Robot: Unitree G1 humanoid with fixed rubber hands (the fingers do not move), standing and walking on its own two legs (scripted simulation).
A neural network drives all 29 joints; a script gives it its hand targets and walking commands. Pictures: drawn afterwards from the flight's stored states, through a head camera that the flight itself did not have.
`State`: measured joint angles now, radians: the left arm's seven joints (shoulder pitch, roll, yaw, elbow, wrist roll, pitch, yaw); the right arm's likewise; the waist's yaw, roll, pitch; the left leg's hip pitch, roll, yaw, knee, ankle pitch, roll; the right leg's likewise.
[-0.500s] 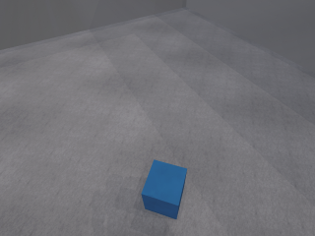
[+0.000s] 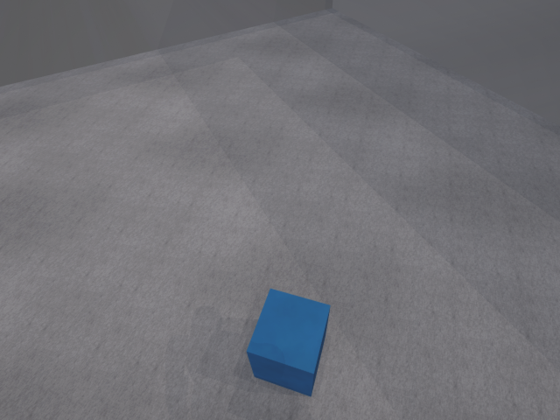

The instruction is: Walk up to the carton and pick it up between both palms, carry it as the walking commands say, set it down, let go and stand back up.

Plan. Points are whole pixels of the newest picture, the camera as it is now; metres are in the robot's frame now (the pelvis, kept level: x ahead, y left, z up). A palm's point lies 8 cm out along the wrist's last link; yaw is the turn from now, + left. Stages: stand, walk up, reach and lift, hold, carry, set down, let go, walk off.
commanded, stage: walk up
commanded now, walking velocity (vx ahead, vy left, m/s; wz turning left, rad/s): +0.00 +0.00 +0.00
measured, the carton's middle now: (290, 342) +0.46 +0.03 -0.65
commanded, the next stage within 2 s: none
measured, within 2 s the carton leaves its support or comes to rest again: neither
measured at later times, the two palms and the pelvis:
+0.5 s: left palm out of the picture -0.02 +0.20 -0.15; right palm out of the picture +0.01 -0.20 -0.16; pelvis +0.02 +0.00 -0.01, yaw +0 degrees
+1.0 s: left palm out of the picture +0.02 +0.23 -0.15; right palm out of the picture +0.01 -0.18 -0.16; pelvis +0.04 +0.02 -0.01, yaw +0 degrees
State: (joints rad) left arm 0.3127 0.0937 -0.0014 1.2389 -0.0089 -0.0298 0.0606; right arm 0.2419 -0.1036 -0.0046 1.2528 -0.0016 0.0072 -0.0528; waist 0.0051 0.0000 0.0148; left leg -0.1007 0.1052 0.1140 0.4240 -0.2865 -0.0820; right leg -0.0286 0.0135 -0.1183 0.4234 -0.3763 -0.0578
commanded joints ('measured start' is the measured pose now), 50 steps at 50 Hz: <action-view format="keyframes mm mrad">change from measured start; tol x2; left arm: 1 120 100 13 -7 1 -5 8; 28 136 122 22 -67 -2 -4 20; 42 117 118 21 -92 -5 2 19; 50 73 137 22 -92 -5 -3 19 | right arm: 1 65 -66 -5 -16 1 -4 -5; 35 138 -83 -15 -79 -1 1 -14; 50 140 -115 -23 -101 -8 -8 -15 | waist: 1 2 -31 79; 22 -8 -42 82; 29 -13 -5 81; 35 -13 -33 80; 40 -13 2 84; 46 -9 -40 73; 50 -13 -2 77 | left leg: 1 -30 22 -30 -26 291 67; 10 -39 12 -17 3 287 63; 25 -17 7 -7 44 346 71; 37 19 5 -2 56 444 87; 41 19 10 -19 44 511 94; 44 33 15 -22 50 532 102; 47 33 10 -20 51 507 101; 50 42 16 -31 40 563 105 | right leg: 1 -60 -155 124 -64 788 27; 17 -34 -160 111 -32 948 45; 24 -36 -152 102 -26 943 52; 30 -30 -148 97 -7 983 51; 33 -29 -145 81 -7 954 49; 37 -30 -144 76 0 985 49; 43 -30 -138 55 -1 925 47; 46 -4 -144 56 9 980 46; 48 -20 -144 58 6 964 42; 50 -18 -139 49 8 904 42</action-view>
